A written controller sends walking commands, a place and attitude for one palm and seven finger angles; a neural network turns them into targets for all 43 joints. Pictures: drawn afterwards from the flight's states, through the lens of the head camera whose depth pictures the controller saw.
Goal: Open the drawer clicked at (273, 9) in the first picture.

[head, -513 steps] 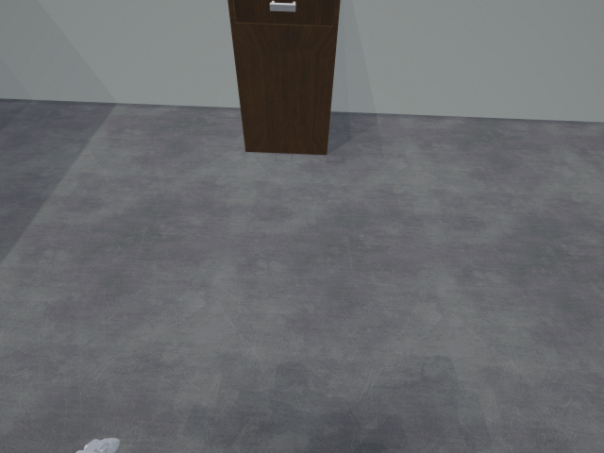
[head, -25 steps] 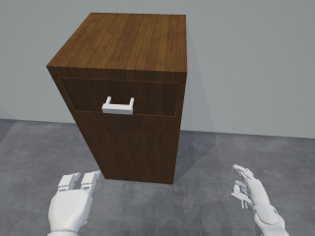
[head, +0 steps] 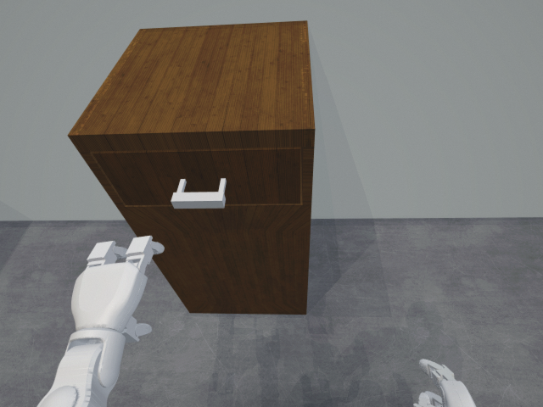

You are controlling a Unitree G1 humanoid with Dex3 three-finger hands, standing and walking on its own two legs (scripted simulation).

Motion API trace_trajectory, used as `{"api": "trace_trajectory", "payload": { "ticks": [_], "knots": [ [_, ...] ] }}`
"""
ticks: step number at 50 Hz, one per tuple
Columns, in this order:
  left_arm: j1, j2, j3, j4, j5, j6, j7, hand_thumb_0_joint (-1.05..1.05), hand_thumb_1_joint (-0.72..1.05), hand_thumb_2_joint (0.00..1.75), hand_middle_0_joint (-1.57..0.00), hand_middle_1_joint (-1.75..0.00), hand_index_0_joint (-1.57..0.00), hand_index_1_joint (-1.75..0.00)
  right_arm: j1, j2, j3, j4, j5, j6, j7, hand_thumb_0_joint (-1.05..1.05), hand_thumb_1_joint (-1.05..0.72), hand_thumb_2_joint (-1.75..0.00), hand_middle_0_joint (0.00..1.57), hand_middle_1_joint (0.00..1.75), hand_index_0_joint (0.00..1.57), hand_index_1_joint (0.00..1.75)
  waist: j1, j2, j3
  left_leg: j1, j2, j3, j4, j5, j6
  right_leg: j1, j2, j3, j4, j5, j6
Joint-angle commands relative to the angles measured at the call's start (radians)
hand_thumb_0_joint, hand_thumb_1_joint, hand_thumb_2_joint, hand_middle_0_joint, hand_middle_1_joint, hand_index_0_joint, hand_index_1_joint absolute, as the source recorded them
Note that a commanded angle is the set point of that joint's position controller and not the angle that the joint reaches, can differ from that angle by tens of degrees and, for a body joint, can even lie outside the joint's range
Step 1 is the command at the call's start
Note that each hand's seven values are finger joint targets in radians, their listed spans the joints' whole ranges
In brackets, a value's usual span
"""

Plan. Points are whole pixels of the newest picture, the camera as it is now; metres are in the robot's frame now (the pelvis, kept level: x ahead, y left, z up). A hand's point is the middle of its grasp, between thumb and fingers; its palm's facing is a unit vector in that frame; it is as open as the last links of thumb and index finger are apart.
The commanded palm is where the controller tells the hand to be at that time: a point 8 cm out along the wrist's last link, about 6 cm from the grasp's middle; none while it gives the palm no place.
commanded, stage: raise the hand with hooked fingers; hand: left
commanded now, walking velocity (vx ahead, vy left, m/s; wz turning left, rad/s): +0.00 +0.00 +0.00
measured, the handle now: (200, 191) +0.49 +0.21 -0.01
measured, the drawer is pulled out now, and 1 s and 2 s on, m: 0.00 0.00 0.00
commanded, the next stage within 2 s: move the hooked fingers above the handle in 0.88 s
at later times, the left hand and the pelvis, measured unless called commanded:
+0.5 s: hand (103, 239) +0.30 +0.27 +0.10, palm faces +0.06 -0.07 -1.00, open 13.8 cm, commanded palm +0.27 +0.27 +0.16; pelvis +0.00 +0.02 +0.01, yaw +2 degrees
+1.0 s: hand (111, 242) +0.30 +0.26 +0.10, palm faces +0.07 -0.08 -0.99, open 13.9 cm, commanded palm +0.27 +0.26 +0.16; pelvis +0.00 +0.01 +0.02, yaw +1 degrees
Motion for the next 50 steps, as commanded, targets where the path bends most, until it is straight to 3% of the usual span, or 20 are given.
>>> {"api": "trace_trajectory", "payload": {
  "ticks": [1,9,12,15,23,24,29,33,38,44,50],
  "knots": [
    [-0.225,0.17,0.081,-0.22,-0.004,0.023,0.017,0.0,-0.31,0.38,-0.29,-1.08,-0.29,-1.08,-0.171,-0.077,-0.027,-0.174,0.013,-0.055,-0.003,0.0,-0.9,-0.9,0.2,0.3,0.2,0.3,0.017,-0.032,-0.248,0.068,-0.03,-0.055,-0.084,0.319,0.015,0.216,0.008,0.059,-0.089,0.284,-0.02],
    [-0.365,0.205,0.066,-0.192,-0.009,0.073,-0.085,0.0,-0.5,0.3,-0.3,-1.2,-0.3,-1.2,-0.174,-0.077,-0.008,-0.173,0.028,-0.031,-0.007,0.0,-0.9,-0.9,0.2,0.3,0.2,0.3,0.022,-0.035,-0.184,0.128,-0.019,-0.067,-0.152,0.374,0.003,0.244,0.016,0.024,-0.135,0.269,-0.023],
    [-0.409,0.236,0.087,-0.167,-0.017,0.081,-0.122,0.0,-0.5,0.3,-0.3,-1.2,-0.3,-1.2,-0.175,-0.079,0.0,-0.177,0.031,-0.02,-0.008,0.0,-0.9,-0.9,0.2,0.3,0.2,0.3,0.026,-0.039,-0.169,0.135,-0.02,-0.063,-0.175,0.378,0.002,0.275,0.018,0.026,-0.158,0.282,-0.023],
    [-0.49,0.235,0.064,-0.151,-0.02,0.083,-0.158,0.0,-0.5,0.3,-0.3,-1.2,-0.3,-1.2,-0.171,-0.077,0.009,-0.171,0.033,-0.01,-0.008,0.0,-0.9,-0.9,0.2,0.3,0.2,0.3,0.017,-0.039,-0.16,0.147,-0.02,-0.067,-0.188,0.388,0.0,0.28,0.018,0.014,-0.17,0.281,-0.023],
    [-0.657,0.291,0.073,-0.145,-0.043,0.04,-0.238,0.0,-0.5,0.3,-0.3,-1.2,-0.3,-1.2,-0.158,-0.08,0.016,-0.16,0.036,-0.005,-0.012,0.0,-0.9,-0.9,0.2,0.3,0.2,0.3,0.008,0.014,-0.2,0.205,-0.015,-0.081,-0.206,0.445,-0.006,0.309,0.019,0.004,-0.2,0.297,-0.024],
    [-0.667,0.309,0.089,-0.142,-0.048,0.03,-0.243,0.0,-0.5,0.3,-0.3,-1.2,-0.3,-1.2,-0.15,-0.083,0.013,-0.156,0.037,-0.004,-0.012,0.0,-0.9,-0.9,0.2,0.3,0.2,0.3,0.009,-0.002,-0.211,0.208,-0.015,-0.085,-0.208,0.463,-0.008,0.318,0.021,0.003,-0.201,0.309,-0.024],
    [-0.546,0.279,0.091,-0.105,-0.079,0.009,-0.275,0.0,-0.5,0.3,-0.3,-1.2,-0.3,-1.2,-0.13,-0.093,0.004,-0.161,0.039,0.002,0.005,0.0,-0.9,-0.9,0.2,0.3,0.2,0.3,0.024,-0.032,-0.203,0.194,-0.009,-0.086,-0.205,0.559,-0.018,0.326,0.021,-0.005,-0.198,0.362,-0.021],
    [-0.559,0.292,0.108,-0.15,-0.079,-0.023,-0.266,0.0,-0.5,0.3,-0.3,-1.2,-0.3,-1.2,-0.128,-0.098,-0.001,-0.169,0.037,0.0,0.012,0.0,-0.9,-0.9,0.2,0.3,0.2,0.3,0.027,-0.038,-0.218,0.183,-0.012,-0.084,-0.207,0.511,-0.013,0.325,0.018,0.001,-0.199,0.337,-0.021],
    [-0.592,0.32,0.141,-0.183,-0.07,-0.055,-0.205,0.0,-0.5,0.3,-0.3,-1.2,-0.3,-1.2,-0.125,-0.096,-0.008,-0.157,0.036,-0.012,0.009,0.0,-0.9,-0.9,0.2,0.3,0.2,0.3,0.03,-0.001,-0.245,0.188,-0.015,-0.084,-0.206,0.471,-0.013,0.316,0.016,0.01,-0.195,0.311,-0.023],
    [-0.59,0.302,0.123,-0.137,-0.071,-0.029,-0.173,0.0,-0.5,0.3,-0.3,-1.2,-0.3,-1.2,-0.131,-0.096,-0.012,-0.142,0.046,-0.02,0.002,0.0,-0.9,-0.9,0.2,0.3,0.2,0.3,0.024,-0.024,-0.226,0.162,-0.023,-0.065,-0.214,0.407,-0.001,0.318,0.012,0.02,-0.207,0.291,-0.02],
    [-0.58,0.293,0.102,-0.121,-0.07,-0.004,-0.194,0.0,-0.5,0.3,-0.3,-1.2,-0.3,-1.2,-0.148,-0.095,-0.006,-0.145,0.046,-0.018,-0.003,0.0,-0.9,-0.9,0.2,0.3,0.2,0.3,0.022,-0.042,-0.213,0.151,-0.029,-0.055,-0.221,0.379,0.006,0.328,0.01,0.022,-0.215,0.283,-0.015]
  ]
}}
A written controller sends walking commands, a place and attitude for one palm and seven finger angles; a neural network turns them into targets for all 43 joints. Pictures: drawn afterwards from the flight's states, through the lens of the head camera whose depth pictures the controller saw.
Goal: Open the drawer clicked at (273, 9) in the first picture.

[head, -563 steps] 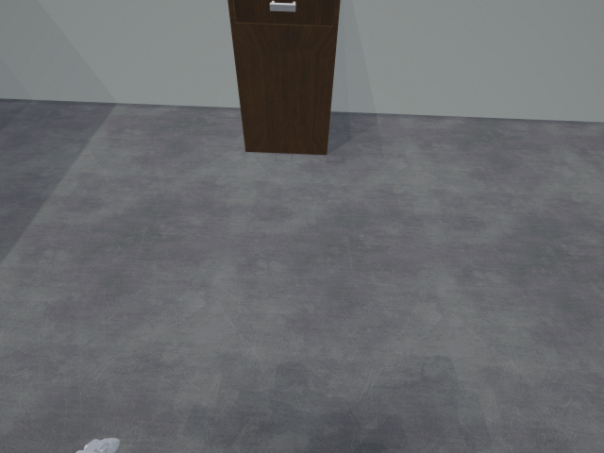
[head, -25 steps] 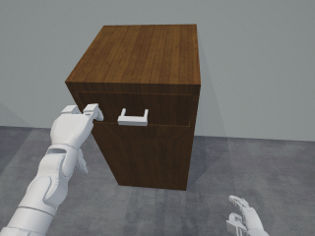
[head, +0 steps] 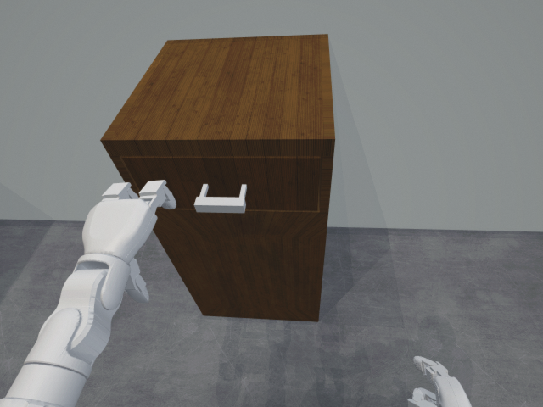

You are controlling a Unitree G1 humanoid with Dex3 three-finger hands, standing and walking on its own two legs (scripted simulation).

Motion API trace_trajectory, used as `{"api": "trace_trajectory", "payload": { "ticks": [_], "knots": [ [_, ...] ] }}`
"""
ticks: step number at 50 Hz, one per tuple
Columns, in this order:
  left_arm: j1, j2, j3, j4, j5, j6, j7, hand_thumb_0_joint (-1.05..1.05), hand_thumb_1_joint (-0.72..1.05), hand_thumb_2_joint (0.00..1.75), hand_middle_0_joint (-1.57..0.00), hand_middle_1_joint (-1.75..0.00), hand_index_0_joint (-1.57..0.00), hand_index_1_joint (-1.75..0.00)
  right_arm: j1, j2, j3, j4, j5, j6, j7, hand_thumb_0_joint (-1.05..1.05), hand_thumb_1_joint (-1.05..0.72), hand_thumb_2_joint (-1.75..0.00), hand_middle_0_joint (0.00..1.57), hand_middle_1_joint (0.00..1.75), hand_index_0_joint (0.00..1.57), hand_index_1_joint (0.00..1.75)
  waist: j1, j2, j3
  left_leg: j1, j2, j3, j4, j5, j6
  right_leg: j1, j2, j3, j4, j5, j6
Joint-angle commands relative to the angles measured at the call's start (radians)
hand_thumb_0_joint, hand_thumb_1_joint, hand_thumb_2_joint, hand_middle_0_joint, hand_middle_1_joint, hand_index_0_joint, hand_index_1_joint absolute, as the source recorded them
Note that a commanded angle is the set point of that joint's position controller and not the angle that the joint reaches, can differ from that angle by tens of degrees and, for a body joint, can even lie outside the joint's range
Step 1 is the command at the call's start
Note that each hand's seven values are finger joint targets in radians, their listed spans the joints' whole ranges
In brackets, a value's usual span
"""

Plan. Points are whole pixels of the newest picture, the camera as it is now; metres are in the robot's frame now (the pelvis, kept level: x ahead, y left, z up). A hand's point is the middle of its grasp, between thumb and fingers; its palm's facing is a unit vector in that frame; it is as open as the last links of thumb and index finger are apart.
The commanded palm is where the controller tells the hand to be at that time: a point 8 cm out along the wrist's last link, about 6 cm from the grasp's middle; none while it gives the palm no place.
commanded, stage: move the hooked fingers above the handle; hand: left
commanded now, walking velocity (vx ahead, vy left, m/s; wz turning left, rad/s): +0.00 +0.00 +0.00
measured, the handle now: (222, 196) +0.50 +0.18 -0.03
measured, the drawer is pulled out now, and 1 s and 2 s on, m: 0.00 0.00 0.00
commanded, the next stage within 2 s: none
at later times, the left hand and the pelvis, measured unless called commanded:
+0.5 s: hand (164, 228) +0.35 +0.23 +0.07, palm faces +0.01 -0.06 -1.00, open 13.9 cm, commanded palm +0.33 +0.23 +0.12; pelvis +0.00 -0.01 +0.00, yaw +0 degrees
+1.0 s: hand (186, 212) +0.40 +0.21 +0.05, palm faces +0.00 -0.03 -1.00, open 13.9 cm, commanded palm +0.38 +0.21 +0.10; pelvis +0.01 +0.00 -0.01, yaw +0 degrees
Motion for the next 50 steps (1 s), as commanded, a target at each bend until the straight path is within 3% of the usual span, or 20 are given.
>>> {"api": "trace_trajectory", "payload": {
  "ticks": [1,4,7,9,12,14,17,19,22,24,29,32,33,36,37,41,42,45,48,50],
  "knots": [
    [-0.276,0.196,0.108,-0.181,0.006,0.0,0.026,0.0,-0.5,0.3,-0.3,-1.2,-0.3,-1.2,-0.125,-0.097,-0.03,-0.15,0.0,-0.042,-0.006,0.0,-0.9,-0.9,0.2,0.3,0.2,0.3,-0.002,-0.081,-0.231,0.01,-0.005,-0.034,-0.053,0.274,-0.01,0.167,0.027,0.04,-0.037,0.185,-0.034],
    [-0.351,0.173,0.074,-0.137,0.012,0.0,0.019,0.0,-0.5,0.3,-0.3,-1.2,-0.3,-1.2,-0.117,-0.095,-0.026,-0.143,0.002,-0.045,-0.011,0.0,-0.9,-0.9,0.2,0.3,0.2,0.3,-0.018,-0.088,-0.207,0.002,-0.007,-0.029,-0.051,0.229,-0.007,0.138,0.026,0.042,-0.046,0.144,-0.03],
    [-0.391,0.231,0.122,-0.088,0.023,-0.016,0.025,0.0,-0.5,0.3,-0.3,-1.2,-0.3,-1.2,-0.106,-0.098,-0.029,-0.138,0.001,-0.051,-0.022,0.0,-0.9,-0.9,0.2,0.3,0.2,0.3,-0.008,-0.109,-0.239,-0.009,-0.013,-0.027,-0.046,0.206,-0.002,0.158,0.026,0.055,-0.049,0.126,-0.027],
    [-0.45,0.199,0.084,-0.082,0.031,-0.028,0.03,0.0,-0.5,0.3,-0.3,-1.2,-0.3,-1.2,-0.101,-0.092,-0.028,-0.136,0.001,-0.054,-0.024,0.0,-0.9,-0.9,0.2,0.3,0.2,0.3,-0.018,-0.072,-0.249,-0.006,-0.015,-0.026,-0.038,0.221,-0.005,0.146,0.021,0.05,-0.036,0.146,-0.03],
    [-0.45,0.245,0.134,-0.017,0.029,-0.039,0.039,0.0,-0.5,0.3,-0.3,-1.2,-0.3,-1.2,-0.086,-0.097,-0.033,-0.127,0.002,-0.056,-0.028,0.0,-0.9,-0.9,0.2,0.3,0.2,0.3,-0.013,-0.08,-0.259,-0.024,-0.017,-0.023,-0.031,0.22,-0.004,0.158,0.023,0.06,-0.036,0.155,-0.029],
    [-0.471,0.207,0.098,-0.002,0.026,-0.046,0.042,0.0,-0.5,0.3,-0.3,-1.2,-0.3,-1.2,-0.081,-0.092,-0.034,-0.131,0.004,-0.059,-0.028,0.0,-0.9,-0.9,0.2,0.3,0.2,0.3,-0.017,-0.08,-0.258,-0.03,-0.015,-0.02,-0.029,0.218,-0.002,0.149,0.018,0.055,-0.031,0.159,-0.028],
    [-0.482,0.238,0.125,0.057,0.032,-0.048,0.045,0.0,-0.5,0.3,-0.3,-1.2,-0.3,-1.2,-0.067,-0.1,-0.039,-0.125,0.005,-0.058,-0.031,0.0,-0.9,-0.9,0.2,0.3,0.2,0.3,-0.017,-0.093,-0.268,-0.054,-0.019,-0.018,-0.019,0.222,-0.001,0.156,0.02,0.063,-0.025,0.172,-0.028],
    [-0.531,0.184,0.064,0.047,0.032,-0.053,0.044,0.0,-0.5,0.3,-0.3,-1.2,-0.3,-1.2,-0.062,-0.098,-0.039,-0.126,0.007,-0.059,-0.029,0.0,-0.9,-0.9,0.2,0.3,0.2,0.3,-0.034,-0.071,-0.266,-0.043,-0.017,-0.019,-0.013,0.222,-0.002,0.123,0.019,0.052,-0.018,0.17,-0.028],
    [-0.54,0.198,0.079,0.05,0.037,-0.066,0.053,0.0,-0.5,0.3,-0.3,-1.2,-0.3,-1.2,-0.036,-0.103,-0.051,-0.125,0.003,-0.062,-0.027,0.0,-0.9,-0.9,0.2,0.3,0.2,0.3,-0.028,-0.067,-0.324,-0.025,-0.016,-0.023,0.003,0.266,-0.002,0.131,0.024,0.052,0.0,0.207,-0.031],
    [-0.548,0.186,0.072,0.066,0.035,-0.072,0.062,0.0,-0.5,0.3,-0.3,-1.2,-0.3,-1.2,-0.025,-0.102,-0.053,-0.12,0.004,-0.061,-0.025,0.0,-0.9,-0.9,0.2,0.3,0.2,0.3,-0.033,-0.087,-0.32,-0.039,-0.015,-0.026,0.008,0.269,-0.001,0.125,0.023,0.049,0.009,0.217,-0.03],
    [-0.624,0.194,0.076,0.154,0.059,-0.059,0.098,0.0,-0.5,0.3,-0.3,-1.2,-0.3,-1.2,0.002,-0.108,-0.058,-0.104,0.01,-0.058,-0.025,0.0,-0.9,-0.9,0.2,0.3,0.2,0.3,-0.04,-0.084,-0.303,-0.061,-0.012,-0.03,0.011,0.247,-0.005,0.079,0.028,0.039,0.023,0.175,-0.034],
    [-0.657,0.197,0.08,0.142,0.072,-0.05,0.119,0.0,-0.5,0.3,-0.3,-1.2,-0.3,-1.2,0.014,-0.111,-0.066,-0.105,0.006,-0.056,-0.021,0.0,-0.9,-0.9,0.2,0.3,0.2,0.3,-0.036,-0.065,-0.383,-0.036,-0.011,-0.031,0.024,0.301,-0.009,0.103,0.032,0.039,0.042,0.217,-0.037],
    [-0.646,0.172,0.06,0.165,0.071,-0.042,0.123,0.0,-0.5,0.3,-0.3,-1.2,-0.3,-1.2,0.014,-0.105,-0.065,-0.106,0.008,-0.055,-0.02,0.0,-0.9,-0.9,0.2,0.3,0.2,0.3,-0.036,-0.058,-0.361,-0.04,-0.009,-0.031,0.025,0.303,-0.009,0.09,0.031,0.036,0.044,0.221,-0.038],
    [-0.65,0.142,0.038,0.202,0.07,-0.02,0.126,0.0,-0.5,0.3,-0.3,-1.2,-0.3,-1.2,0.026,-0.109,-0.067,-0.101,0.01,-0.052,-0.015,0.0,-0.9,-0.9,0.2,0.3,0.2,0.3,-0.043,-0.095,-0.366,-0.041,-0.005,-0.027,0.032,0.321,-0.007,0.084,0.033,0.035,0.05,0.244,-0.036],
    [-0.654,0.167,0.061,0.227,0.076,-0.013,0.125,0.0,-0.5,0.3,-0.3,-1.2,-0.3,-1.2,0.025,-0.114,-0.067,-0.1,0.008,-0.049,-0.015,0.0,-0.9,-0.9,0.2,0.3,0.2,0.3,-0.044,-0.101,-0.359,-0.054,-0.006,-0.029,0.031,0.312,-0.008,0.087,0.035,0.035,0.049,0.234,-0.037],
    [-0.637,0.165,0.063,0.254,0.078,0.0,0.122,0.0,-0.5,0.3,-0.3,-1.2,-0.3,-1.2,0.033,-0.112,-0.065,-0.106,0.009,-0.044,-0.015,0.0,-0.9,-0.9,0.2,0.3,0.2,0.3,-0.035,-0.115,-0.367,-0.071,-0.006,-0.022,0.037,0.333,-0.003,0.108,0.032,0.039,0.06,0.276,-0.036],
    [-0.646,0.181,0.077,0.26,0.079,-0.001,0.12,0.0,-0.5,0.3,-0.3,-1.2,-0.3,-1.2,0.032,-0.117,-0.065,-0.106,0.009,-0.041,-0.016,0.0,-0.9,-0.9,0.2,0.3,0.2,0.3,-0.039,-0.114,-0.358,-0.08,-0.007,-0.024,0.036,0.326,-0.005,0.106,0.033,0.036,0.06,0.266,-0.037],
    [-0.71,0.145,0.033,0.275,0.089,-0.007,0.12,0.0,-0.5,0.3,-0.3,-1.2,-0.3,-1.2,0.044,-0.113,-0.066,-0.101,0.009,-0.041,-0.017,0.0,-0.9,-0.9,0.2,0.3,0.2,0.3,-0.061,-0.102,-0.334,-0.071,-0.002,-0.027,0.044,0.32,-0.005,0.055,0.035,0.029,0.064,0.251,-0.036],
    [-0.756,0.144,0.024,0.266,0.096,-0.023,0.128,0.0,-0.5,0.3,-0.3,-1.2,-0.3,-1.2,0.06,-0.112,-0.07,-0.097,0.006,-0.044,-0.017,0.0,-0.9,-0.9,0.2,0.3,0.2,0.3,-0.066,-0.067,-0.377,-0.048,-0.004,-0.033,0.06,0.328,-0.006,0.041,0.036,0.031,0.074,0.242,-0.038],
    [-0.828,0.101,-0.019,0.306,0.097,-0.029,0.136,0.0,-0.5,0.3,-0.3,-1.2,-0.3,-1.2,0.07,-0.109,-0.07,-0.085,0.006,-0.045,-0.019,0.0,-0.9,-0.9,0.2,0.3,0.2,0.3,-0.092,-0.074,-0.346,-0.046,-0.003,-0.035,0.067,0.297,-0.004,-0.007,0.037,0.027,0.069,0.215,-0.036]
  ]
}}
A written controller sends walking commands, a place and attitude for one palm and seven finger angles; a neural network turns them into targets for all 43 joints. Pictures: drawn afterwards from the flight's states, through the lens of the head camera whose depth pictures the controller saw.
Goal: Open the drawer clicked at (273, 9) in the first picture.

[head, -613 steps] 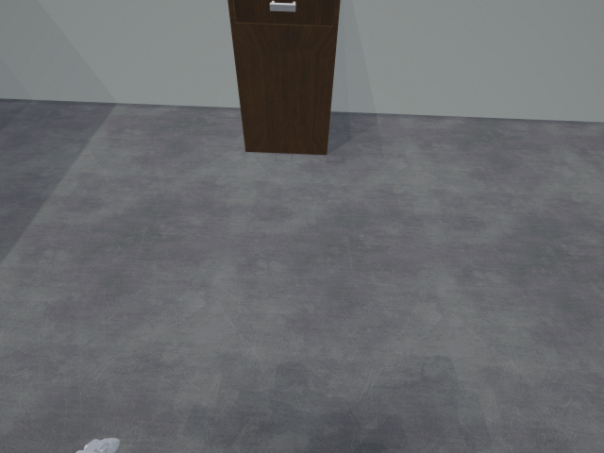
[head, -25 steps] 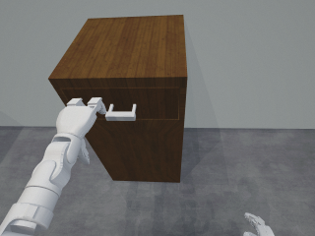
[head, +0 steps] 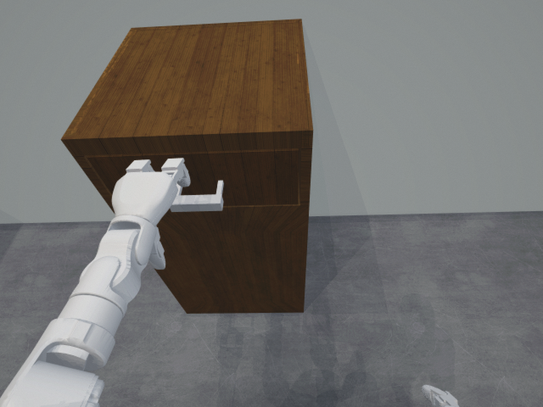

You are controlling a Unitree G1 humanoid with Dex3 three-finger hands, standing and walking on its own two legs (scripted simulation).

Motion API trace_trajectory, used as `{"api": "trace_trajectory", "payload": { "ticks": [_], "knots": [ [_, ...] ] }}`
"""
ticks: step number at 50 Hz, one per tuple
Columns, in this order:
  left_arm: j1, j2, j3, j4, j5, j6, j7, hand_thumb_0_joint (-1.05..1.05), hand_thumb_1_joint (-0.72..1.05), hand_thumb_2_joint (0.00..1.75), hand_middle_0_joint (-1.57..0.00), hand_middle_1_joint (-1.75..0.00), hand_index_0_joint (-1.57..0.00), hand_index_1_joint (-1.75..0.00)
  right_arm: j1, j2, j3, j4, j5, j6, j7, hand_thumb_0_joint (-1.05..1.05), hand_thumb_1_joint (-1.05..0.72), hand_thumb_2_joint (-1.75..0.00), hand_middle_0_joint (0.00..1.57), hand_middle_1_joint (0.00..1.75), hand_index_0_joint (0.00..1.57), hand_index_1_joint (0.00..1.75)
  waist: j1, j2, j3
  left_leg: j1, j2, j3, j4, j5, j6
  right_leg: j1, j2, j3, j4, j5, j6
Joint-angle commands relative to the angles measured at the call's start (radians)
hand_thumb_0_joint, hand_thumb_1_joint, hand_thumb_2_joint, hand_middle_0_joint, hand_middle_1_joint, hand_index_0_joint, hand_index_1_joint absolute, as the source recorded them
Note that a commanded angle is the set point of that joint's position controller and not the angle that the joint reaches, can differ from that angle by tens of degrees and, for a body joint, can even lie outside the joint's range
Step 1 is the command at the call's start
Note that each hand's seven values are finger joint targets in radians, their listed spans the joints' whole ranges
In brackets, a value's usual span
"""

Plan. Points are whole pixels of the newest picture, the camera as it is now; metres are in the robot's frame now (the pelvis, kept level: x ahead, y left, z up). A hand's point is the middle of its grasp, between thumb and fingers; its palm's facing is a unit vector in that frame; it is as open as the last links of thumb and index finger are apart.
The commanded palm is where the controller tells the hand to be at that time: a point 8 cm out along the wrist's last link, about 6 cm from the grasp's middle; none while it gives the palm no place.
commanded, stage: move the hooked fingers above the handle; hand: left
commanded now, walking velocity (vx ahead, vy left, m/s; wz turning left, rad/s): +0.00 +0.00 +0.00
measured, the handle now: (198, 194) +0.49 +0.19 -0.02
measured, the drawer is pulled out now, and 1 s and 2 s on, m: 0.00 0.00 0.00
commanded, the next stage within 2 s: lower the fingers behind the handle in 1.18 s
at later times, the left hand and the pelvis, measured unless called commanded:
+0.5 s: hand (183, 193) +0.45 +0.20 +0.04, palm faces -0.02 -0.03 -1.00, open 13.8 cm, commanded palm +0.43 +0.21 +0.09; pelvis +0.00 +0.00 -0.01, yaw +0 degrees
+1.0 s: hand (173, 198) +0.44 +0.21 +0.04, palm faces -0.02 -0.02 -1.00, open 13.8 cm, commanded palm +0.42 +0.21 +0.10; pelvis +0.00 +0.00 -0.01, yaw +0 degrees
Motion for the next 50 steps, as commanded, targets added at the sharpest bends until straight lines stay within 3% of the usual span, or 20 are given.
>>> {"api": "trace_trajectory", "payload": {
  "ticks": [1,4,7,8,10,12,14,17,19,20,23,30,32,33,37,43,46,47,48,50],
  "knots": [
    [-0.491,0.191,0.073,-0.145,0.017,-0.025,0.058,0.0,-0.5,0.3,-0.3,-1.2,-0.3,-1.2,-0.002,-0.12,-0.049,-0.091,-0.004,-0.033,-0.006,0.0,-0.9,-0.9,0.2,0.3,0.2,0.3,-0.031,-0.065,-0.301,0.087,-0.01,-0.044,-0.024,0.332,-0.001,0.14,0.035,0.019,-0.025,0.251,-0.031],
    [-0.557,0.196,0.071,-0.082,0.022,-0.03,0.075,0.0,-0.5,0.3,-0.3,-1.2,-0.3,-1.2,0.011,-0.12,-0.047,-0.081,-0.005,-0.033,-0.01,0.0,-0.9,-0.9,0.2,0.3,0.2,0.3,-0.041,-0.063,-0.311,0.07,-0.015,-0.043,-0.015,0.312,0.002,0.134,0.033,0.021,-0.02,0.247,-0.03],
    [-0.557,0.235,0.113,-0.019,0.026,-0.031,0.09,0.0,-0.5,0.3,-0.3,-1.2,-0.3,-1.2,0.03,-0.125,-0.05,-0.076,-0.011,-0.029,-0.011,0.0,-0.9,-0.9,0.2,0.3,0.2,0.3,-0.03,-0.079,-0.364,0.043,-0.02,-0.038,-0.005,0.337,0.004,0.179,0.033,0.027,-0.008,0.293,-0.029],
    [-0.56,0.235,0.111,0.005,0.028,-0.029,0.092,0.0,-0.5,0.3,-0.3,-1.2,-0.3,-1.2,0.031,-0.123,-0.048,-0.074,-0.009,-0.026,-0.01,0.0,-0.9,-0.9,0.2,0.3,0.2,0.3,-0.034,-0.075,-0.353,0.028,-0.021,-0.037,-0.002,0.341,0.004,0.174,0.032,0.027,-0.003,0.305,-0.029],
    [-0.579,0.206,0.089,0.039,0.03,-0.026,0.095,0.0,-0.5,0.3,-0.3,-1.2,-0.3,-1.2,0.04,-0.122,-0.051,-0.071,-0.01,-0.025,-0.006,0.0,-0.9,-0.9,0.2,0.3,0.2,0.3,-0.041,-0.068,-0.346,0.023,-0.019,-0.034,0.005,0.35,0.004,0.153,0.033,0.023,0.002,0.314,-0.029],
    [-0.568,0.216,0.104,0.06,0.032,-0.026,0.095,0.0,-0.5,0.3,-0.3,-1.2,-0.3,-1.2,0.053,-0.127,-0.055,-0.074,-0.013,-0.022,-0.002,0.0,-0.9,-0.9,0.2,0.3,0.2,0.3,-0.036,-0.067,-0.381,0.021,-0.019,-0.036,0.014,0.384,0.002,0.168,0.037,0.022,0.013,0.339,-0.031],
    [-0.599,0.161,0.053,0.081,0.029,-0.024,0.091,0.0,-0.5,0.3,-0.3,-1.2,-0.3,-1.2,0.067,-0.126,-0.058,-0.069,-0.013,-0.019,0.002,0.0,-0.9,-0.9,0.2,0.3,0.2,0.3,-0.061,-0.068,-0.366,0.024,-0.014,-0.033,0.023,0.387,0.004,0.134,0.037,0.02,0.013,0.348,-0.027],
    [-0.641,0.208,0.089,0.108,0.032,-0.031,0.094,0.0,-0.5,0.3,-0.3,-1.2,-0.3,-1.2,0.088,-0.135,-0.06,-0.063,-0.016,-0.016,0.001,0.0,-0.9,-0.9,0.2,0.3,0.2,0.3,-0.068,-0.103,-0.38,-0.002,-0.016,-0.037,0.028,0.365,0.008,0.146,0.038,0.025,0.014,0.339,-0.026],
    [-0.662,0.255,0.124,0.102,0.042,-0.044,0.105,0.0,-0.5,0.3,-0.3,-1.2,-0.3,-1.2,0.105,-0.136,-0.063,-0.059,-0.018,-0.014,-0.003,0.0,-0.9,-0.9,0.2,0.3,0.2,0.3,-0.061,-0.077,-0.419,-0.007,-0.017,-0.036,0.035,0.376,0.009,0.158,0.037,0.03,0.027,0.357,-0.026],
    [-0.669,0.235,0.108,0.104,0.041,-0.048,0.111,0.0,-0.5,0.3,-0.3,-1.2,-0.3,-1.2,0.107,-0.133,-0.063,-0.06,-0.021,-0.014,-0.001,0.0,-0.9,-0.9,0.2,0.3,0.2,0.3,-0.065,-0.063,-0.42,-0.006,-0.018,-0.032,0.041,0.385,0.01,0.154,0.037,0.032,0.028,0.371,-0.026],
    [-0.677,0.26,0.137,0.135,0.045,-0.051,0.136,0.0,-0.5,0.3,-0.3,-1.2,-0.3,-1.2,0.126,-0.136,-0.069,-0.046,-0.024,-0.014,0.003,0.0,-0.9,-0.9,0.2,0.3,0.2,0.3,-0.071,-0.069,-0.427,-0.023,-0.016,-0.031,0.051,0.402,0.009,0.151,0.04,0.033,0.035,0.393,-0.024],
    [-0.65,0.273,0.149,0.164,0.048,-0.019,0.161,0.0,-0.5,0.3,-0.3,-1.2,-0.3,-1.2,0.12,-0.138,-0.069,-0.045,-0.02,-0.01,0.008,0.0,-0.9,-0.9,0.2,0.3,0.2,0.3,-0.06,-0.061,-0.427,-0.042,-0.016,-0.02,0.033,0.372,0.01,0.17,0.041,0.033,0.026,0.372,-0.024],
    [-0.643,0.319,0.186,0.149,0.047,-0.023,0.158,0.0,-0.5,0.3,-0.3,-1.2,-0.3,-1.2,0.112,-0.14,-0.068,-0.05,-0.019,-0.008,0.004,0.0,-0.9,-0.9,0.2,0.3,0.2,0.3,-0.049,-0.067,-0.442,-0.049,-0.018,-0.02,0.027,0.376,0.012,0.205,0.038,0.037,0.024,0.383,-0.024],
    [-0.63,0.29,0.159,0.144,0.046,-0.024,0.154,0.0,-0.5,0.3,-0.3,-1.2,-0.3,-1.2,0.11,-0.137,-0.069,-0.055,-0.018,-0.009,0.005,0.0,-0.9,-0.9,0.2,0.3,0.2,0.3,-0.05,-0.047,-0.443,-0.037,-0.017,-0.015,0.025,0.369,0.013,0.198,0.037,0.038,0.021,0.379,-0.023],
    [-0.613,0.257,0.125,0.171,0.036,-0.03,0.127,0.0,-0.5,0.3,-0.3,-1.2,-0.3,-1.2,0.102,-0.142,-0.065,-0.06,-0.01,-0.013,-0.002,0.0,-0.9,-0.9,0.2,0.3,0.2,0.3,-0.069,-0.092,-0.366,-0.053,-0.014,-0.019,0.009,0.302,0.015,0.165,0.038,0.036,-0.005,0.308,-0.02],
    [-0.671,0.209,0.075,0.112,0.031,-0.08,0.117,0.0,-0.5,0.3,-0.3,-1.2,-0.3,-1.2,0.11,-0.137,-0.068,-0.055,-0.013,-0.023,-0.005,0.0,-0.9,-0.9,0.2,0.3,0.2,0.3,-0.088,-0.042,-0.371,0.005,-0.012,-0.033,0.019,0.284,0.015,0.101,0.038,0.034,-0.009,0.252,-0.023],
    [-0.691,0.247,0.104,0.158,0.038,-0.075,0.135,0.0,-0.5,0.3,-0.3,-1.2,-0.3,-1.2,0.112,-0.142,-0.061,-0.046,-0.013,-0.025,-0.007,0.0,-0.9,-0.9,0.2,0.3,0.2,0.3,-0.09,-0.065,-0.326,-0.024,-0.013,-0.041,0.016,0.249,0.012,0.071,0.041,0.028,-0.009,0.21,-0.025],
    [-0.736,0.258,0.108,0.143,0.043,-0.078,0.142,0.0,-0.5,0.3,-0.3,-1.2,-0.3,-1.2,0.112,-0.144,-0.061,-0.041,-0.015,-0.025,-0.007,0.0,-0.9,-0.9,0.2,0.3,0.2,0.3,-0.095,-0.059,-0.346,-0.016,-0.012,-0.045,0.017,0.259,0.011,0.072,0.04,0.029,-0.006,0.21,-0.026],
    [-0.751,0.254,0.102,0.128,0.049,-0.077,0.15,0.0,-0.5,0.3,-0.3,-1.2,-0.3,-1.2,0.113,-0.14,-0.063,-0.044,-0.017,-0.027,-0.005,0.0,-0.9,-0.9,0.2,0.3,0.2,0.3,-0.089,-0.024,-0.379,-0.006,-0.014,-0.044,0.022,0.267,0.01,0.074,0.04,0.032,0.002,0.214,-0.027],
    [-0.74,0.256,0.115,0.143,0.055,-0.068,0.164,0.0,-0.5,0.3,-0.3,-1.2,-0.3,-1.2,0.113,-0.136,-0.064,-0.042,-0.021,-0.029,-0.002,0.0,-0.9,-0.9,0.2,0.3,0.2,0.3,-0.078,-0.009,-0.406,0.008,-0.012,-0.044,0.029,0.301,0.004,0.08,0.043,0.026,0.015,0.239,-0.03]
  ]
}}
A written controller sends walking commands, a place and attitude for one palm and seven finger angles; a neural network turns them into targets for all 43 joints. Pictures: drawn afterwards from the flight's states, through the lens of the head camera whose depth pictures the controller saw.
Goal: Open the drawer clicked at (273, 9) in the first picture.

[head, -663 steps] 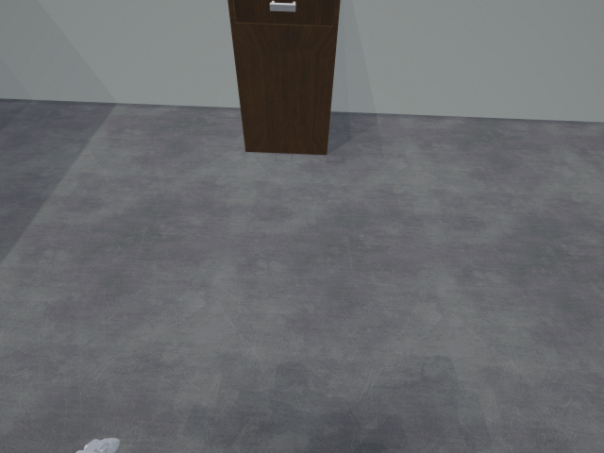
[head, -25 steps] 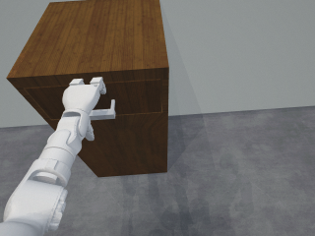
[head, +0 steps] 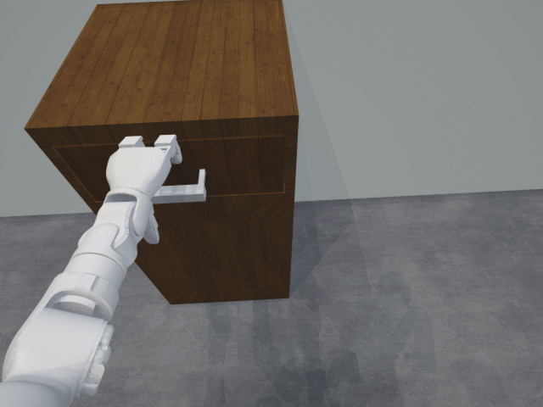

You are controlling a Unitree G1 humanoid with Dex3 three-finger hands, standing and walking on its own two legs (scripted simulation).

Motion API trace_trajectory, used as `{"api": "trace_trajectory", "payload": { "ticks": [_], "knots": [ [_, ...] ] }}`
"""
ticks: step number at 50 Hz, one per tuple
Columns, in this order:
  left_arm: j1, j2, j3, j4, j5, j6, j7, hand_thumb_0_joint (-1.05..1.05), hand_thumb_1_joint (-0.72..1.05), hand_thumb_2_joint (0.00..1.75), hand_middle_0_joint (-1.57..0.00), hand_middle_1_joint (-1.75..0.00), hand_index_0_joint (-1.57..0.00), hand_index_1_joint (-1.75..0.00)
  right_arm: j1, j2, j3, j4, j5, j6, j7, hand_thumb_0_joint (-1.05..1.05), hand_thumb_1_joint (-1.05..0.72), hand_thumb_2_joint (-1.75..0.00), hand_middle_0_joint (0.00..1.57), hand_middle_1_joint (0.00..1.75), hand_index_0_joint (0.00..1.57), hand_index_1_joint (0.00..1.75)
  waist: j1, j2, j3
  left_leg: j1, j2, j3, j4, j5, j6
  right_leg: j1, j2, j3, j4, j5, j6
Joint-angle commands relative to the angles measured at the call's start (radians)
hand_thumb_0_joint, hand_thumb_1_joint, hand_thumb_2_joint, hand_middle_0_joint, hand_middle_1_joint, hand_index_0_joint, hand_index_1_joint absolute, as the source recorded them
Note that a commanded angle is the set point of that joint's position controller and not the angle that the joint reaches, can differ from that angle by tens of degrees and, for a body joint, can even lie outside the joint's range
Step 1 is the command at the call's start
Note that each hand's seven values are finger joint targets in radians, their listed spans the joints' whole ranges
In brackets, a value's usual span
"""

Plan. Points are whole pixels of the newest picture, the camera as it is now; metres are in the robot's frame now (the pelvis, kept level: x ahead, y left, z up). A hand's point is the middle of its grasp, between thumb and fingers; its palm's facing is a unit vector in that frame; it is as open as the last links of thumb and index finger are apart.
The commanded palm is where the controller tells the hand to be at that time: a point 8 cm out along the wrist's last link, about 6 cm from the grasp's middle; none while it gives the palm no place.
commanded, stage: move the hooked fingers above the handle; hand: left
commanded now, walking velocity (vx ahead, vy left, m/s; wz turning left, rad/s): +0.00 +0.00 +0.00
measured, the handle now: (178, 184) +0.50 +0.19 -0.01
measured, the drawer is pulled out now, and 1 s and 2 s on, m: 0.00 0.00 0.00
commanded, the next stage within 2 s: lower the fingers behind the handle in 0.18 s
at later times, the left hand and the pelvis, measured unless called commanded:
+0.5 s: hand (152, 191) +0.45 +0.21 +0.03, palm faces -0.03 -0.04 -1.00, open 13.9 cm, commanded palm +0.43 +0.22 +0.09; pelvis +0.01 +0.01 +0.00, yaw -1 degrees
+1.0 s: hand (159, 202) +0.45 +0.21 +0.00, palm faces -0.03 -0.04 -1.00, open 13.9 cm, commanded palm +0.43 +0.21 +0.05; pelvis +0.00 +0.01 -0.01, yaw -1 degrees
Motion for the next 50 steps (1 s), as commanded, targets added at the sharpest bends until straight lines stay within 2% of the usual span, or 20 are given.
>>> {"api": "trace_trajectory", "payload": {
  "ticks": [1,5,7,9,12,13,14,18,19,22,24,28,29,33,35,38,39,42,46,50],
  "knots": [
    [-0.48,0.232,0.087,-0.194,0.007,0.009,0.066,0.0,-0.5,0.3,-0.3,-1.2,-0.3,-1.2,0.065,-0.125,-0.051,-0.074,-0.008,-0.022,0.0,0.0,-0.9,-0.9,0.2,0.3,0.2,0.3,-0.012,-0.007,-0.387,0.149,-0.017,-0.036,-0.046,0.34,0.0,0.209,0.042,0.029,-0.029,0.262,-0.032],
    [-0.418,0.216,0.082,-0.133,-0.003,0.041,0.05,0.0,-0.5,0.3,-0.3,-1.2,-0.3,-1.2,0.058,-0.13,-0.048,-0.081,-0.006,-0.015,0.006,0.0,-0.9,-0.9,0.2,0.3,0.2,0.3,-0.007,-0.044,-0.355,0.118,-0.015,-0.029,-0.048,0.356,0.0,0.222,0.041,0.026,-0.031,0.293,-0.029],
    [-0.411,0.244,0.103,-0.111,-0.002,0.049,0.035,0.0,-0.5,0.3,-0.3,-1.2,-0.3,-1.2,0.058,-0.137,-0.045,-0.086,-0.004,-0.012,0.002,0.0,-0.9,-0.9,0.2,0.3,0.2,0.3,-0.007,-0.083,-0.34,0.09,-0.018,-0.027,-0.052,0.334,0.005,0.241,0.04,0.029,-0.036,0.285,-0.027],
    [-0.446,0.202,0.055,-0.147,0.0,0.043,0.023,0.0,-0.5,0.3,-0.3,-1.2,-0.3,-1.2,0.063,-0.134,-0.046,-0.09,-0.003,-0.011,0.0,0.0,-0.9,-0.9,0.2,0.3,0.2,0.3,-0.019,-0.058,-0.341,0.111,-0.015,-0.03,-0.049,0.343,0.006,0.217,0.04,0.028,-0.034,0.287,-0.027],
    [-0.464,0.222,0.078,-0.193,-0.005,0.011,0.015,0.0,-0.5,0.3,-0.3,-1.2,-0.3,-1.2,0.075,-0.135,-0.052,-0.093,-0.008,-0.013,-0.003,0.0,-0.9,-0.9,0.2,0.3,0.2,0.3,-0.019,-0.045,-0.377,0.144,-0.011,-0.039,-0.035,0.379,0.006,0.216,0.042,0.029,-0.027,0.293,-0.029],
    [-0.482,0.226,0.074,-0.225,-0.001,-0.002,0.019,0.0,-0.5,0.3,-0.3,-1.2,-0.3,-1.2,0.081,-0.134,-0.052,-0.091,-0.01,-0.012,-0.002,0.0,-0.9,-0.9,0.2,0.3,0.2,0.3,-0.015,-0.008,-0.401,0.16,-0.01,-0.042,-0.032,0.395,0.002,0.209,0.042,0.029,-0.019,0.298,-0.03],
    [-0.471,0.2,0.061,-0.222,0.0,-0.007,0.023,0.0,-0.5,0.3,-0.3,-1.2,-0.3,-1.2,0.083,-0.128,-0.055,-0.09,-0.011,-0.013,0.001,0.0,-0.9,-0.9,0.2,0.3,0.2,0.3,-0.016,-0.001,-0.395,0.17,-0.008,-0.046,-0.027,0.409,-0.001,0.189,0.044,0.024,-0.015,0.293,-0.031],
    [-0.412,0.223,0.098,-0.171,0.005,-0.003,0.05,0.0,-0.5,0.3,-0.3,-1.2,-0.3,-1.2,0.096,-0.134,-0.056,-0.072,-0.015,-0.009,0.008,0.0,-0.9,-0.9,0.2,0.3,0.2,0.3,-0.011,-0.037,-0.382,0.134,-0.007,-0.044,-0.017,0.427,-0.003,0.189,0.047,0.023,-0.005,0.316,-0.031],
    [-0.417,0.166,0.053,-0.167,0.003,0.003,0.052,0.0,-0.5,0.3,-0.3,-1.2,-0.3,-1.2,0.094,-0.13,-0.057,-0.07,-0.015,-0.009,0.012,0.0,-0.9,-0.9,0.2,0.3,0.2,0.3,-0.02,-0.046,-0.363,0.133,-0.007,-0.043,-0.015,0.429,-0.003,0.175,0.048,0.019,-0.006,0.322,-0.031],
    [-0.408,0.21,0.095,-0.158,0.004,0.011,0.062,0.0,-0.5,0.3,-0.3,-1.2,-0.3,-1.2,0.098,-0.138,-0.059,-0.065,-0.017,-0.005,0.015,0.0,-0.9,-0.9,0.2,0.3,0.2,0.3,-0.014,-0.056,-0.38,0.117,-0.008,-0.04,-0.009,0.428,-0.001,0.195,0.048,0.024,-0.004,0.333,-0.031],
    [-0.401,0.195,0.082,-0.162,0.009,0.01,0.067,0.0,-0.5,0.3,-0.3,-1.2,-0.3,-1.2,0.096,-0.132,-0.061,-0.069,-0.018,-0.004,0.016,0.0,-0.9,-0.9,0.2,0.3,0.2,0.3,-0.015,-0.028,-0.388,0.121,-0.009,-0.038,-0.004,0.425,-0.001,0.184,0.047,0.026,0.001,0.329,-0.031],
    [-0.41,0.264,0.134,-0.18,0.02,-0.009,0.083,0.0,-0.5,0.3,-0.3,-1.2,-0.3,-1.2,0.099,-0.136,-0.06,-0.07,-0.02,-0.003,0.009,0.0,-0.9,-0.9,0.2,0.3,0.2,0.3,-0.008,-0.021,-0.407,0.096,-0.011,-0.039,0.006,0.418,0.002,0.194,0.047,0.031,0.016,0.337,-0.032],
    [-0.415,0.212,0.094,-0.192,0.02,-0.012,0.088,0.0,-0.5,0.3,-0.3,-1.2,-0.3,-1.2,0.097,-0.13,-0.062,-0.071,-0.022,-0.005,0.012,0.0,-0.9,-0.9,0.2,0.3,0.2,0.3,-0.017,0.004,-0.413,0.111,-0.01,-0.039,0.012,0.437,-0.001,0.175,0.047,0.027,0.02,0.343,-0.031],
    [-0.378,0.226,0.12,-0.172,0.023,-0.012,0.105,0.0,-0.5,0.3,-0.3,-1.2,-0.3,-1.2,0.107,-0.132,-0.067,-0.067,-0.023,-0.004,0.017,0.0,-0.9,-0.9,0.2,0.3,0.2,0.3,-0.011,-0.012,-0.432,0.107,-0.007,-0.043,0.031,0.463,-0.003,0.166,0.051,0.024,0.035,0.349,-0.03],
    [-0.387,0.176,0.086,-0.175,0.025,-0.006,0.114,0.0,-0.5,0.3,-0.3,-1.2,-0.3,-1.2,0.11,-0.129,-0.072,-0.058,-0.026,-0.006,0.023,0.0,-0.9,-0.9,0.2,0.3,0.2,0.3,-0.022,0.005,-0.426,0.133,0.001,-0.048,0.042,0.493,-0.008,0.124,0.052,0.018,0.037,0.342,-0.03],
    [-0.391,0.187,0.09,-0.142,0.027,0.007,0.118,0.0,-0.5,0.3,-0.3,-1.2,-0.3,-1.2,0.109,-0.134,-0.069,-0.054,-0.025,-0.001,0.023,0.0,-0.9,-0.9,0.2,0.3,0.2,0.3,-0.031,-0.025,-0.403,0.099,-0.003,-0.046,0.043,0.445,-0.004,0.121,0.053,0.019,0.038,0.325,-0.029],
    [-0.409,0.155,0.062,-0.152,0.025,0.007,0.119,0.0,-0.5,0.3,-0.3,-1.2,-0.3,-1.2,0.108,-0.131,-0.069,-0.056,-0.026,-0.003,0.025,0.0,-0.9,-0.9,0.2,0.3,0.2,0.3,-0.036,-0.006,-0.406,0.101,-0.005,-0.045,0.044,0.43,-0.004,0.113,0.053,0.02,0.037,0.317,-0.029],
    [-0.424,0.185,0.088,-0.12,0.028,0.01,0.124,0.0,-0.5,0.3,-0.3,-1.2,-0.3,-1.2,0.108,-0.135,-0.065,-0.054,-0.027,-0.004,0.019,0.0,-0.9,-0.9,0.2,0.3,0.2,0.3,-0.041,-0.036,-0.386,0.065,-0.009,-0.047,0.046,0.372,0.001,0.109,0.053,0.021,0.037,0.285,-0.031],
    [-0.398,0.221,0.122,-0.12,0.04,0.003,0.143,0.0,-0.5,0.3,-0.3,-1.2,-0.3,-1.2,0.113,-0.131,-0.066,-0.055,-0.033,-0.005,0.017,0.0,-0.9,-0.9,0.2,0.3,0.2,0.3,-0.022,-0.002,-0.446,0.059,-0.013,-0.04,0.066,0.396,0.001,0.123,0.052,0.028,0.062,0.318,-0.032],
    [-0.39,0.174,0.085,-0.058,0.037,0.025,0.146,0.0,-0.5,0.3,-0.3,-1.2,-0.3,-1.2,0.116,-0.132,-0.064,-0.052,-0.028,-0.009,0.02,0.0,-0.9,-0.9,0.2,0.3,0.2,0.3,-0.044,-0.034,-0.38,0.01,-0.011,-0.038,0.071,0.333,0.002,0.079,0.053,0.023,0.058,0.275,-0.028]
  ]
}}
